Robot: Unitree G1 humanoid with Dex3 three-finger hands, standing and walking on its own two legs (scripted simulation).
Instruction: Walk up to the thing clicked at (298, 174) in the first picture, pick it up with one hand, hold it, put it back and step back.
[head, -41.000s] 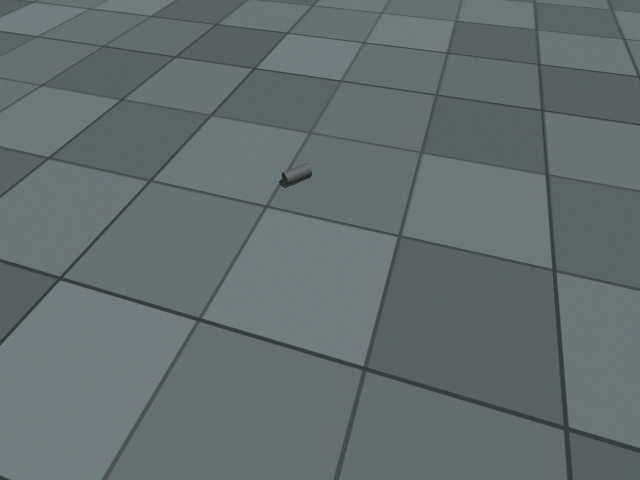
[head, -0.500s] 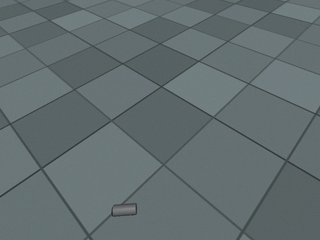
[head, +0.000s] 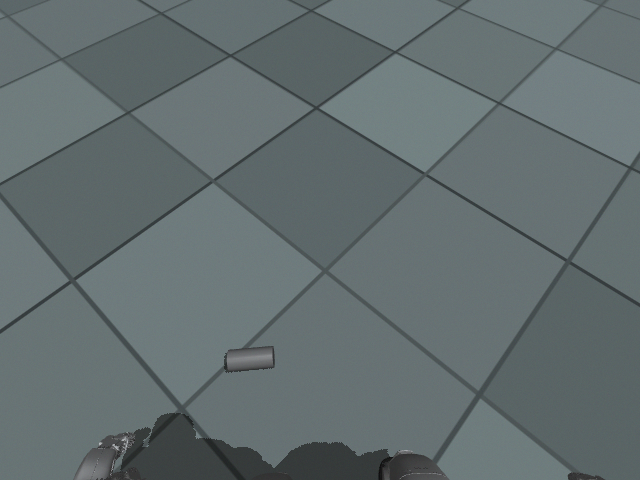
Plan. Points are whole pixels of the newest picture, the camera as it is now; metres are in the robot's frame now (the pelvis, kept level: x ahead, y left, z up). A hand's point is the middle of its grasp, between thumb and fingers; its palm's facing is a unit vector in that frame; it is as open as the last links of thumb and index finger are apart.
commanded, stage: step back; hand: left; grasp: from above
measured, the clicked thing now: (251, 358) +0.47 +0.23 -0.73
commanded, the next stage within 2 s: none
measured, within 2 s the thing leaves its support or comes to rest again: neither
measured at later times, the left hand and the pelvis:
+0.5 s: hand out of the picture +0.04 +0.26 -0.14, palm faces -0.10 -0.91 -0.39, open 7.4 cm; pelvis -0.08 +0.01 +0.00, yaw -4 degrees
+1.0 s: hand out of the picture -0.11 +0.30 -0.14, palm faces -0.02 -0.94 -0.33, open 7.4 cm; pelvis -0.23 +0.04 +0.01, yaw -2 degrees
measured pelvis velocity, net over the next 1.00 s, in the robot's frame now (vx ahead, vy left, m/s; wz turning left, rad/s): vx -0.23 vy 0.04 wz -0.04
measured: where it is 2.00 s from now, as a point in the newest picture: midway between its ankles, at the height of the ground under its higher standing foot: outside the picture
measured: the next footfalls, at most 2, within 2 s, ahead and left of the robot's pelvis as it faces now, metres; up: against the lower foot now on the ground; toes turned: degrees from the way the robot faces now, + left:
right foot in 0.40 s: -0.03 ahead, -0.09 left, +0.00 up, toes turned +0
left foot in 0.80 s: -0.15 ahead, +0.14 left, +0.00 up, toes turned -4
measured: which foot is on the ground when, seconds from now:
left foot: down 0.00-0.46, up 0.48-0.78, down 0.80-1.00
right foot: down 0.00-0.02, up 0.04-0.38, down 0.40-0.84, up 0.86-1.00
